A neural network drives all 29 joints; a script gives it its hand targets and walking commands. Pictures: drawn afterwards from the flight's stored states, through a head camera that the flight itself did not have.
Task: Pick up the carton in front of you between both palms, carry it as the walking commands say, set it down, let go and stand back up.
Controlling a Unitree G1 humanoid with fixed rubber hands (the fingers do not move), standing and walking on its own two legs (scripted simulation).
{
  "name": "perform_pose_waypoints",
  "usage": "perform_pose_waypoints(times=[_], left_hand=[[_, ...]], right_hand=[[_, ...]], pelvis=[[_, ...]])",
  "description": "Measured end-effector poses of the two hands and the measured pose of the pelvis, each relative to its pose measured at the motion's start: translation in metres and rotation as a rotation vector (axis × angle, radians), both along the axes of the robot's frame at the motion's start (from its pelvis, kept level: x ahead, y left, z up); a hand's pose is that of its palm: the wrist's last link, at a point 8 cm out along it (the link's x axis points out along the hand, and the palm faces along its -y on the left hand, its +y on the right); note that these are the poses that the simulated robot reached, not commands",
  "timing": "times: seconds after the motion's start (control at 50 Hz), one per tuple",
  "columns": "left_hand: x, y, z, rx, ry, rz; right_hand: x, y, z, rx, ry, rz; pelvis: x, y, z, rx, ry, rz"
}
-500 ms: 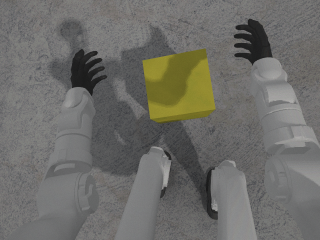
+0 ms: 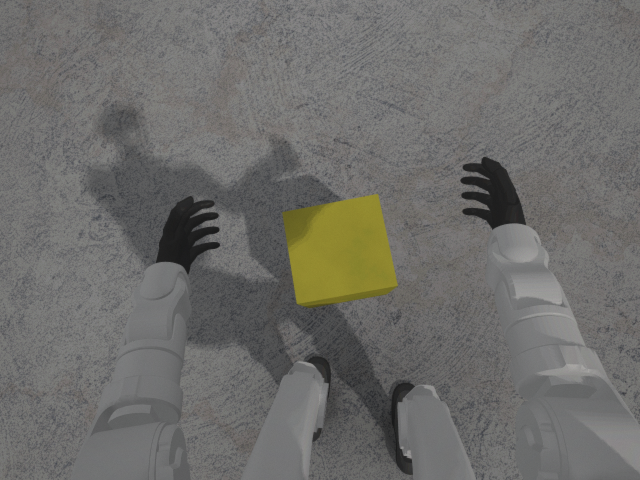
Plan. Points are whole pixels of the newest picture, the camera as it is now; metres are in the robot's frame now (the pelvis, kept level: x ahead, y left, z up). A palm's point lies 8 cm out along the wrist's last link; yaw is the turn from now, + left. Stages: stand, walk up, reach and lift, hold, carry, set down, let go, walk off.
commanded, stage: let go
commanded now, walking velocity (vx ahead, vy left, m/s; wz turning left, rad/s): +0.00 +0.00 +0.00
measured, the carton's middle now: (339, 257) +0.45 +0.07 -0.55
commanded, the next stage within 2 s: stand in 1.06 s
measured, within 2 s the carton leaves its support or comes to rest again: neither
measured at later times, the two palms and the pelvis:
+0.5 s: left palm (106, 392) +0.21 +0.24 +0.03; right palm (639, 374) +0.28 -0.21 +0.01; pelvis +0.06 -0.01 +0.09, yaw +2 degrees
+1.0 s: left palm (114, 383) +0.22 +0.23 +0.05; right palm out of the picture +0.23 -0.25 +0.03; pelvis +0.06 -0.02 +0.10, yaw +2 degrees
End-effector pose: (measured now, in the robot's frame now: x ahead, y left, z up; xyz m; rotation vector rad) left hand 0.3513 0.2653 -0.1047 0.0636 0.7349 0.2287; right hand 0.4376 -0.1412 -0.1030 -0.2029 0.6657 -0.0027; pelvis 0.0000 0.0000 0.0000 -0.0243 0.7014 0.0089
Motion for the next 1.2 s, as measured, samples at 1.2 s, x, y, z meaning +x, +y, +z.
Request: perform_pose_waypoints(times=[1.2], left_hand=[[-0.13,-0.009,0.139,0.153,0.06,-0.119]], right_hand=[[-0.225,-0.114,0.129,-0.138,0.169,-0.084]], pelvis=[[0.058,-0.006,0.098,0.026,-0.738,0.02]])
